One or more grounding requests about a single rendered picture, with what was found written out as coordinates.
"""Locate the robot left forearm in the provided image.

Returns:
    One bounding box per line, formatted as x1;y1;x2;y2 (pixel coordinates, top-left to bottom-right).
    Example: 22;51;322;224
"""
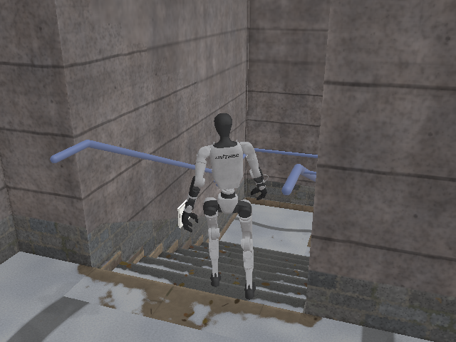
184;176;200;213

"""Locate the robot right forearm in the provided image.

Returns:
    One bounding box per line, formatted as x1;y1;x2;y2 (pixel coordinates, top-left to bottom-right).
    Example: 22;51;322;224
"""
254;167;266;190

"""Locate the right robot shin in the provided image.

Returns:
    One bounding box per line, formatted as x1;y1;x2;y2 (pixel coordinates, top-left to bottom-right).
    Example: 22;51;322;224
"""
243;239;254;289

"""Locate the left robot foot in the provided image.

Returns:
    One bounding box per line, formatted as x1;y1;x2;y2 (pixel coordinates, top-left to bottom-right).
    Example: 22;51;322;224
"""
210;272;221;287

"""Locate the robot left upper arm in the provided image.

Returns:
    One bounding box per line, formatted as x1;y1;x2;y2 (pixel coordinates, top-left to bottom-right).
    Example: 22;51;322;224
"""
194;145;211;187

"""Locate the robot left hand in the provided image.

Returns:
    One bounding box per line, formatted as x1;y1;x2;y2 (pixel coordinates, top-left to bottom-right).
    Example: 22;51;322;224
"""
182;211;198;232

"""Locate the robot right upper arm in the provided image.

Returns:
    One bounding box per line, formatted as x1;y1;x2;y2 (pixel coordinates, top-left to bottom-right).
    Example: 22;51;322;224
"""
240;142;261;178

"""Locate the robot right hand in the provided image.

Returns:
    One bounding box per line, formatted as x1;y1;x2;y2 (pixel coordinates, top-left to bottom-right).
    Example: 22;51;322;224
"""
251;187;267;200

